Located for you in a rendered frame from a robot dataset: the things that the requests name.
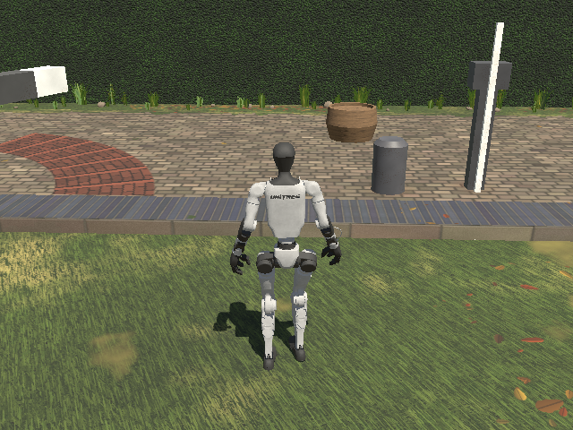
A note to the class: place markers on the right robot thigh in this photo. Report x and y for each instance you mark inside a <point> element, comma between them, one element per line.
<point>307,264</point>

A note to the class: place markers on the right robot upper arm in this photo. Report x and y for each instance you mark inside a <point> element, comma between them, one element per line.
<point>313,189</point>

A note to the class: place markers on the left robot upper arm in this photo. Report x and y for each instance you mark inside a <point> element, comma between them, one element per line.
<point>257,190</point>

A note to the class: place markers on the left robot shin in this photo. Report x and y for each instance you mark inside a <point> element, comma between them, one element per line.
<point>268,327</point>

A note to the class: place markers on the right robot hand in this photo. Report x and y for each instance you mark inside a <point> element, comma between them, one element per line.
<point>330,252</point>

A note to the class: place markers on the left robot hand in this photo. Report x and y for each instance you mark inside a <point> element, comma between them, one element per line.
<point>234,261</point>

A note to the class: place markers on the robot right forearm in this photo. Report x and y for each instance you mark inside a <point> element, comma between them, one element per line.
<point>330,236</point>

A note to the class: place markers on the robot left forearm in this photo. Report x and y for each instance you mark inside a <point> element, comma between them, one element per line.
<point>241,240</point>

